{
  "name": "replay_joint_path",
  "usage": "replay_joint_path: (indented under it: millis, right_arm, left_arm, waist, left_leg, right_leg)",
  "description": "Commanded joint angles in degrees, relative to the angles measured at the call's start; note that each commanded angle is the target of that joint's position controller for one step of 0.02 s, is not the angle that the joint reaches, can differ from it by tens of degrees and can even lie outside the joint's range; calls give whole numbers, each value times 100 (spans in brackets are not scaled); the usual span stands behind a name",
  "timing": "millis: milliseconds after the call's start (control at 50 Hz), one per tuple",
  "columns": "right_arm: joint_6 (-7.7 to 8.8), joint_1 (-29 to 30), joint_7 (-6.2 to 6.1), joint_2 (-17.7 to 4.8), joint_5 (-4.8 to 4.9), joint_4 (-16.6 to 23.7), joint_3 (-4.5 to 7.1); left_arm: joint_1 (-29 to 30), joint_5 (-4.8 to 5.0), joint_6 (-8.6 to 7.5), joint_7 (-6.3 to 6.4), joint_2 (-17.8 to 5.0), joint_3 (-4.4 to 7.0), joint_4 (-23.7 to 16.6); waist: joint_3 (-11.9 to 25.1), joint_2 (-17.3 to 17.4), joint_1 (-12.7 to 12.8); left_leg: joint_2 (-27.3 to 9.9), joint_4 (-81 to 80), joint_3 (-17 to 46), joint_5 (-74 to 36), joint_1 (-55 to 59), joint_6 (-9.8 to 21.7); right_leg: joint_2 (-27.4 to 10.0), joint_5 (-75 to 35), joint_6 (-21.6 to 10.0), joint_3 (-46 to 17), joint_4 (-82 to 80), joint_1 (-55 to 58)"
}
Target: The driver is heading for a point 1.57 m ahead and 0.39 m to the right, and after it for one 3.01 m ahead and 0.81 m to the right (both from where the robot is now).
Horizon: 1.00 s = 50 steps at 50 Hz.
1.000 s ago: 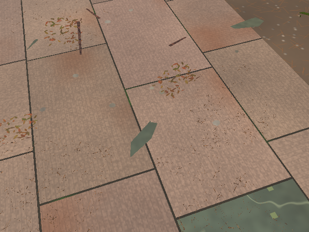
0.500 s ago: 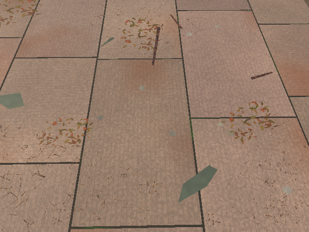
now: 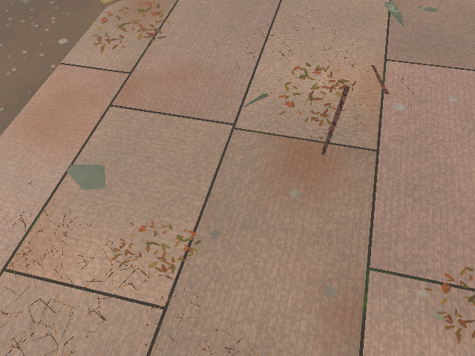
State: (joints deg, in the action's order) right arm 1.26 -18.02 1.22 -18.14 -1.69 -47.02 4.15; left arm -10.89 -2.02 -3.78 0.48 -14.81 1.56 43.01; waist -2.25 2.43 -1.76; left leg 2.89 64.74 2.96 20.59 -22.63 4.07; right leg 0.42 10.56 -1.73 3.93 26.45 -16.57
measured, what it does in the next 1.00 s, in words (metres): walks ahead, turning right: left foot, then right foot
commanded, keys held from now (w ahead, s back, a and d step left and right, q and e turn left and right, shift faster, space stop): w+e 0.88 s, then e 0.12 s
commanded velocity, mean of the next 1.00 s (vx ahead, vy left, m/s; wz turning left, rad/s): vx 0.49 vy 0.00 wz -0.36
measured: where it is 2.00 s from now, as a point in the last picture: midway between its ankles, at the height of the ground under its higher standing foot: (306, 275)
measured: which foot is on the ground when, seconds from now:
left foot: up 0.00-0.30, down 0.32-0.82, up 0.84-1.00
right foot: down 0.00-0.32, up 0.34-0.80, down 0.82-1.00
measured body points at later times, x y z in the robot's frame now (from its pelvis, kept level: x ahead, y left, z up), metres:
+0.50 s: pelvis +0.24 +0.03 +0.01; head +0.26 +0.05 +0.46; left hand +0.33 +0.30 -0.13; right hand +0.31 -0.24 -0.10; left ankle +0.26 +0.12 -0.74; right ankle +0.20 -0.10 -0.66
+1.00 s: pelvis +0.47 -0.08 +0.00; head +0.51 -0.11 +0.44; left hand +0.69 +0.12 -0.12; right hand +0.44 -0.36 -0.13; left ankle +0.50 +0.08 -0.65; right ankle +0.49 -0.13 -0.74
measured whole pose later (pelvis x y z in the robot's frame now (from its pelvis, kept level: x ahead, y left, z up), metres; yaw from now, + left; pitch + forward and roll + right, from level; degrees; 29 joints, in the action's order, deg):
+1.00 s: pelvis +0.47 -0.08 +0.00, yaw -27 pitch +0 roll +0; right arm 2.9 -12.5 -0.3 -14.4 -1.8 -45.5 2.2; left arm -12.6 -0.2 -0.8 -0.7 -15.9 4.0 46.5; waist -5.3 0.9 -0.7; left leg -5.2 68.5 -0.1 21.1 -27.5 -1.6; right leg 7.1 10.1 -7.5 1.8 26.4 -16.5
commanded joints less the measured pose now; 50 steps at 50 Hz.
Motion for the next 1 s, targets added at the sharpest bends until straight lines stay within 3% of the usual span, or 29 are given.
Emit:
replay_joint_path:
  millis: [20, 60, 120, 160, 200, 260, 280, 300, 320, 340, 360, 380, 400, 440, 500, 600, 700, 740, 760, 800, 820, 840, 860, 880, 900, 920, 940, 960, 1000]
  right_arm:
    - [-29, -236, 103, -114, -67, 298, -11]
    - [-25, 49, 130, -84, -80, 395, -44]
    - [22, 854, 178, 9, -127, 638, -169]
    - [70, 1360, 200, 155, -62, 769, -274]
    - [106, 1575, 170, 73, -15, 821, -288]
    - [193, 1494, 63, -103, -2, 842, -246]
    - [238, 1154, 18, -137, -23, 735, -219]
    - [311, 526, -54, -325, -93, 507, -136]
    - [376, -383, -143, -742, -227, 393, -16]
    - [321, -640, -194, -1355, -241, 405, 127]
    - [249, -476, -194, -1023, -88, 414, 89]
    - [253, -53, -176, -531, -45, 460, -45]
    - [291, 227, -156, -261, -14, 461, -108]
    - [371, 350, -182, -30, 8, 401, -166]
    - [503, 121, -186, -89, 69, 226, -120]
    - [505, -179, -191, -87, 55, -19, -85]
    - [461, -442, -217, -341, 46, -214, -4]
    - [395, -561, -238, -428, 43, -304, 20]
    - [360, -568, -252, -505, 39, -331, 35]
    - [252, -577, -272, -707, 35, -375, 84]
    - [197, -523, -269, -750, 59, -346, 88]
    - [194, -545, -254, -592, 30, -192, 39]
    - [233, -697, -130, 87, 44, 237, -88]
    - [294, 50, -116, -420, 12, 403, 2]
    - [355, 346, -107, -350, 118, 505, -20]
    - [400, 232, -145, -284, 133, 416, -55]
    - [347, 129, -176, -264, 62, 333, -48]
    - [235, -81, -179, -241, -27, 293, -56]
    - [37, -166, -166, -160, -73, 309, -54]
  left_arm:
    - [-698, 67, -208, -71, -538, 140, 56]
    - [-786, 113, -270, -116, -625, 170, 203]
    - [-830, 175, -210, -148, -595, 168, 343]
    - [-1027, 162, -171, -158, -697, 208, 455]
    - [-1262, 141, -136, -166, -884, 272, 560]
    - [-1336, 135, -80, -149, -1003, 322, 636]
    - [-1270, 153, -59, -138, -1011, 329, 645]
    - [-1327, 170, -60, -138, -876, 296, 665]
    - [-1199, 208, -86, -146, -606, 219, 481]
    - [-1583, 314, -71, -115, -31, 99, 239]
    - [-1557, 173, 44, -60, -619, 247, 372]
    - [-1312, 146, 87, -93, -648, 293, 399]
    - [-1181, 154, 103, -140, -502, 276, 410]
    - [-1138, 55, 218, -210, -430, 303, 458]
    - [-820, 29, 338, -300, -265, 296, 325]
    - [161, 10, 380, -424, -156, 229, -39]
    - [1042, -13, 358, -524, -147, 133, -393]
    - [1147, -35, 358, -515, -212, 145, -472]
    - [1079, -45, 361, -491, -251, 164, -474]
    - [403, -56, 331, -414, -402, 254, -316]
    - [-430, -86, 272, -347, -527, 344, -60]
    - [-1342, -143, 247, -241, -1000, 520, 200]
    - [-1057, -51, 273, -172, -1700, 668, 85]
    - [-1302, 115, 335, -153, -1643, 669, 15]
    - [-970, 134, 344, -101, -1452, 616, 98]
    - [-711, 165, 307, -75, -1125, 528, 100]
    - [-448, 183, 263, -56, -946, 477, 63]
    - [-242, 217, 236, -51, -786, 418, 20]
    - [-294, 227, 148, -89, -796, 395, 31]
  waist:
    - [261, -869, 135]
    - [175, -866, 81]
    - [0, -811, 139]
    - [-61, -837, 291]
    - [-29, -820, 371]
    - [57, -813, 261]
    - [151, -721, 62]
    - [493, -423, -167]
    - [1177, 239, -582]
    - [1632, 1449, -434]
    - [1350, 814, -386]
    - [662, 384, -185]
    - [307, 344, -48]
    - [119, 486, 144]
    - [132, 303, 232]
    - [-132, 234, 131]
    - [-345, 199, -48]
    - [-337, 190, -50]
    - [-246, 235, 8]
    - [229, 320, 326]
    - [714, 156, 708]
    - [1319, -391, 1052]
    - [1628, -1737, 549]
    - [1776, -806, 941]
    - [929, -578, 736]
    - [426, -251, 464]
    - [259, -132, 227]
    - [319, -185, 21]
    - [487, -247, -92]
  left_leg:
    - [-311, -23, 315, -272, -879, -76]
    - [-313, -393, 289, -484, -1149, -144]
    - [-603, -1604, -279, -1086, -1164, -331]
    - [-541, -2402, -468, -1332, -708, -423]
    - [-433, -2809, -553, -1347, -393, -446]
    - [-362, -3272, -498, -1130, 112, -330]
    - [-296, -3650, -513, -1192, 654, -273]
    - [-330, -3938, -394, -1156, 1630, -151]
    - [-1440, -4237, 753, -338, 2807, 117]
    - [-2866, -4895, 2828, 427, 3790, 561]
    - [-2865, -5071, 3256, 905, 3236, 757]
    - [-2535, -5141, 2472, 817, 2687, 655]
    - [-2241, -5300, 1744, 85, 2221, 543]
    - [-1868, -5456, 821, -994, 1821, 345]
    - [-1834, -5538, 161, -2143, 1855, 402]
    - [-1745, -5651, -691, -2542, 1959, 443]
    - [-1830, -5549, -1280, -2943, 2157, 325]
    - [-1889, -5217, -1472, -3743, 2499, 254]
    - [-1893, -4870, -1588, -4643, 2649, 211]
    - [-1887, -3532, -1745, -6145, 2805, 169]
    - [-1803, -2305, -1846, -5768, 2410, 69]
    - [-1629, -597, -1860, -3962, 1212, -121]
    - [-458, 1361, -1499, 1106, -1342, -491]
    - [-355, 1757, -254, 928, -1932, -476]
    - [-651, 1583, -170, 287, -2174, -429]
    - [-825, 1081, -211, -57, -1802, -436]
    - [-921, 752, -175, -67, -1411, -484]
    - [-939, 542, -149, -29, -1018, -562]
    - [-836, 222, -216, -33, -732, -676]
  right_leg:
    - [-1443, -965, -782, -1577, -1488, 873]
    - [-1412, -1192, -928, -1366, -1624, 936]
    - [-1123, -1245, -966, -1032, -1793, 816]
    - [-993, -1373, -917, -897, -1755, 596]
    - [-1089, -1576, -889, -1018, -1589, 670]
    - [-1265, -1591, -794, -1355, -1187, 869]
    - [-1187, -1642, -710, -1342, -819, 790]
    - [-877, -1806, -594, -1137, 48, 549]
    - [-477, -840, -436, -793, 1552, -159]
    - [303, 1893, -250, -213, 3152, -1778]
    - [75, 1978, -343, -621, 3870, -2141]
    - [-179, 1487, -384, -784, 3973, -2230]
    - [-343, 1106, -334, -748, 3835, -2123]
    - [-480, 766, -197, -670, 3696, -1879]
    - [-497, 324, -75, -596, 3740, -2059]
    - [-562, -566, 49, -431, 2842, -2504]
    - [-437, -797, -206, 93, 1409, -1933]
    - [-283, -424, -398, 289, 1125, -1741]
    - [-115, -142, -514, 413, 1035, -1504]
    - [332, 461, -789, 571, 871, -633]
    - [527, 299, -963, 499, 448, 461]
    - [-190, 880, -1233, -633, 157, 1938]
    - [-1843, 889, -2001, -3730, -362, 3422]
    - [-1989, 526, -2102, -4577, -970, 3417]
    - [-1908, -639, -1990, -3551, -946, 2792]
    - [-1667, -2232, -1795, -2850, -880, 1961]
    - [-1349, -3286, -1607, -2293, -813, 1445]
    - [-1127, -3823, -1519, -1915, -835, 1071]
    - [-942, -4711, -1447, -1623, -765, 815]
Velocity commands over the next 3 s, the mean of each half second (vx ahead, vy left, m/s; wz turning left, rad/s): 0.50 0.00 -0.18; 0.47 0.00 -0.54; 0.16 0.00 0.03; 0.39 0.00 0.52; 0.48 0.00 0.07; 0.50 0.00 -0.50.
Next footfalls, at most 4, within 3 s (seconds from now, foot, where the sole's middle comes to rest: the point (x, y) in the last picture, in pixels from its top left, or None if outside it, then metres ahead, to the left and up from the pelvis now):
0.32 left None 0.30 0.12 -0.77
0.82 right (307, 337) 0.52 -0.15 -0.77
1.34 left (279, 271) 0.73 -0.09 -0.77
1.78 right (347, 282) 0.68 -0.29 -0.77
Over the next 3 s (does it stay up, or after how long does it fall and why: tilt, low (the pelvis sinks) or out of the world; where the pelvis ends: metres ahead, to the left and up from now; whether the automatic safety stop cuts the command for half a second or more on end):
stays up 1.25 -0.25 0.00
